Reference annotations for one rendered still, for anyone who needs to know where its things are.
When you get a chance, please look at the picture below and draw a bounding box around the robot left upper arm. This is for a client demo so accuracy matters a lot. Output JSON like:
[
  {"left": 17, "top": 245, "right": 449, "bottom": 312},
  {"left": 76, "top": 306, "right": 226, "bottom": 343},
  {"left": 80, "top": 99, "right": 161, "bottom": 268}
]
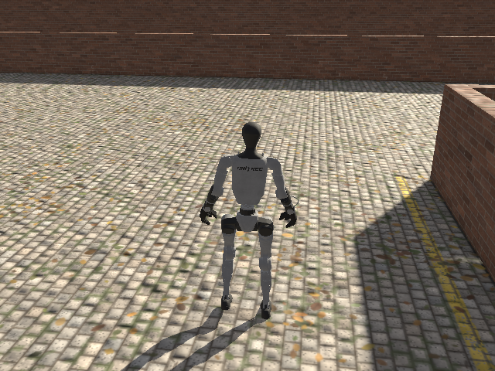
[{"left": 211, "top": 155, "right": 234, "bottom": 197}]

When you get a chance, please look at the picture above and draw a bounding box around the robot right upper arm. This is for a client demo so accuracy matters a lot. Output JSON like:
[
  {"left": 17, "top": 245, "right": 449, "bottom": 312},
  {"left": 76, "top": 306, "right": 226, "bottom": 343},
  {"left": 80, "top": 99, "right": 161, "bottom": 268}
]
[{"left": 266, "top": 156, "right": 288, "bottom": 199}]

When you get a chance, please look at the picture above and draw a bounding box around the robot left thigh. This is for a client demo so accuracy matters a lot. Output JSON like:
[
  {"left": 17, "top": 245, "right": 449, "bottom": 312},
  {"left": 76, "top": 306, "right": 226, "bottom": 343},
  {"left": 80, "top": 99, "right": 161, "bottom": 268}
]
[{"left": 221, "top": 214, "right": 237, "bottom": 260}]

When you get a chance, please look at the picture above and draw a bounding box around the right robot foot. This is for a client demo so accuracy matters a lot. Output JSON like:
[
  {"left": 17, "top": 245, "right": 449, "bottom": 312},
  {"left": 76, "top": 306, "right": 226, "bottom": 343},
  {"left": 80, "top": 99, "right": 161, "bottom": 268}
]
[{"left": 261, "top": 300, "right": 271, "bottom": 319}]

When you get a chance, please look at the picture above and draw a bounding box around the left robot hand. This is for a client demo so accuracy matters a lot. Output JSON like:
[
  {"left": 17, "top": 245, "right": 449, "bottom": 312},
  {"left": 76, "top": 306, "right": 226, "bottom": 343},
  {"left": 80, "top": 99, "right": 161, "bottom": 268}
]
[{"left": 200, "top": 207, "right": 217, "bottom": 225}]

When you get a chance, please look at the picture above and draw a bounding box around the left robot forearm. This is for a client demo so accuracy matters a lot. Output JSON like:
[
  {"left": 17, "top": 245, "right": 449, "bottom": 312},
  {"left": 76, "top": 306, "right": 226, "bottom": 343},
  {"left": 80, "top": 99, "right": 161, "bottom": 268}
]
[{"left": 203, "top": 185, "right": 219, "bottom": 212}]

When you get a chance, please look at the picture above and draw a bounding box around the right robot forearm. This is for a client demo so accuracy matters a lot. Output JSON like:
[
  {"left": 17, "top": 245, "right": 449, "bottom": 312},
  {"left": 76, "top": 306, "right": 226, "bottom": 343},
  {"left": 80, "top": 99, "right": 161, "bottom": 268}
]
[{"left": 280, "top": 187, "right": 295, "bottom": 215}]

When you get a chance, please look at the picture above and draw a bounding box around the right robot hand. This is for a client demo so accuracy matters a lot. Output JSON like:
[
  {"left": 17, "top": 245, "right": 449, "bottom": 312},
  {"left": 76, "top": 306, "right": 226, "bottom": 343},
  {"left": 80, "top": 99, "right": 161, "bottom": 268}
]
[{"left": 279, "top": 212, "right": 297, "bottom": 228}]

